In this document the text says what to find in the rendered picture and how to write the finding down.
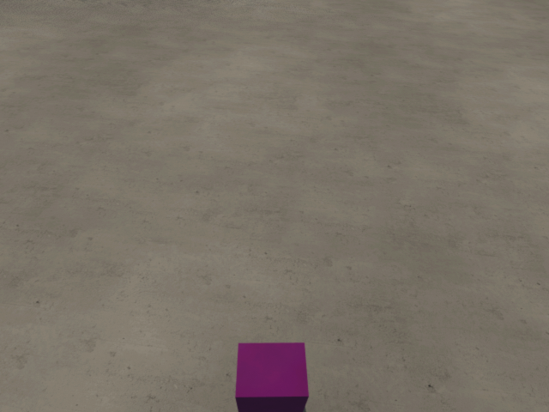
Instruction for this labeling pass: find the carton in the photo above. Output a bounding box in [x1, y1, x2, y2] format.
[235, 342, 309, 412]

